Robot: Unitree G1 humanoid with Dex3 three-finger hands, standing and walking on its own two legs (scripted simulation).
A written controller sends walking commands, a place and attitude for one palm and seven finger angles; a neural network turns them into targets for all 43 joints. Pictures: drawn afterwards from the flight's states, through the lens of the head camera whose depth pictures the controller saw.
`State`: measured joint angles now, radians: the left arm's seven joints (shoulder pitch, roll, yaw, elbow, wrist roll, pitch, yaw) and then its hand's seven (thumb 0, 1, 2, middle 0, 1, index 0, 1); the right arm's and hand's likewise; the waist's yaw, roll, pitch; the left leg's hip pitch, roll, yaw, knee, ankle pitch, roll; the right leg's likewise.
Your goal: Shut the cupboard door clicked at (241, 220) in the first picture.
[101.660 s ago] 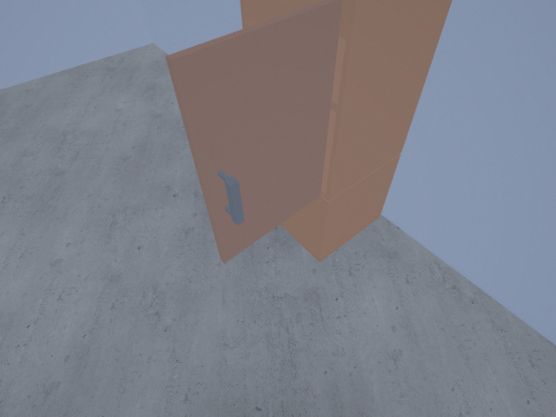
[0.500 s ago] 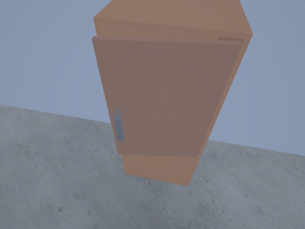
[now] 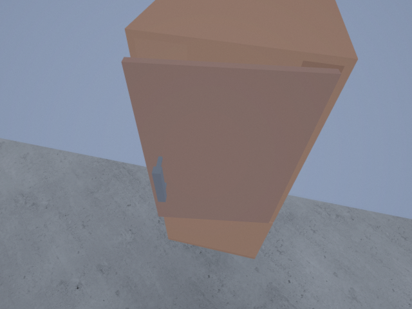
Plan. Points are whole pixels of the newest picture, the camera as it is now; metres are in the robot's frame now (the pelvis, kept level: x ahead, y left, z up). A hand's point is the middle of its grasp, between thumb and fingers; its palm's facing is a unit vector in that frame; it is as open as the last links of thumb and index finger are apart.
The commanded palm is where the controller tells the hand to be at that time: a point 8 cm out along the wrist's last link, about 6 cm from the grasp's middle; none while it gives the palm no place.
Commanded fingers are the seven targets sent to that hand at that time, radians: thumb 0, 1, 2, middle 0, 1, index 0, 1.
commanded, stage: look again from close up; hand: left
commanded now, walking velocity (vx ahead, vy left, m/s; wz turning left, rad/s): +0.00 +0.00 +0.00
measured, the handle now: (161, 179) +0.44 +0.15 -0.08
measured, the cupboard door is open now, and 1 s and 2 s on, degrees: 9 9 9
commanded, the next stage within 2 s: raise the hand and make a fist in 0.18 s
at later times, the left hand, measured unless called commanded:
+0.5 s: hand (128, 246) +0.23 +0.17 -0.01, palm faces +0.21 -0.97 -0.09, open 7.1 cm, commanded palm +0.12 +0.22 -0.08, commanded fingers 0.00 0.90 0.90 -0.40 -0.52 -0.40 -0.52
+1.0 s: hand (135, 287) +0.18 +0.16 -0.09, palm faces -0.13 -0.99 +0.02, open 4.7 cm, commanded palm +0.13 +0.23 -0.08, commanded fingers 0.00 0.90 0.90 -0.86 -1.02 -0.86 -1.02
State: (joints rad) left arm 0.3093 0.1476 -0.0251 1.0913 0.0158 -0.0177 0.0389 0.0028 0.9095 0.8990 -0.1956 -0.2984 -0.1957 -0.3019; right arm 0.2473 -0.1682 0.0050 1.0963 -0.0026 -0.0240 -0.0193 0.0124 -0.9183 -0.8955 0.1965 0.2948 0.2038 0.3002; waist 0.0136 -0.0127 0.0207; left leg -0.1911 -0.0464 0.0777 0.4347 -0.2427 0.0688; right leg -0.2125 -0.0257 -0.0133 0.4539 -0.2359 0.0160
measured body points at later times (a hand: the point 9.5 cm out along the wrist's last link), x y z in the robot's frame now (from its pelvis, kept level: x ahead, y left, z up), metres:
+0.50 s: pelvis +0.01 -0.02 -0.03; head +0.01 -0.04 +0.42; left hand +0.21 +0.22 +0.00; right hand +0.13 -0.27 -0.14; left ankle +0.00 +0.07 -0.74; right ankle +0.01 -0.11 -0.74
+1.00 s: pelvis -0.05 -0.03 -0.13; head +0.03 -0.03 +0.32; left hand +0.18 +0.21 -0.08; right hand +0.16 -0.25 -0.21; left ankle -0.01 +0.09 -0.74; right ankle +0.01 -0.11 -0.74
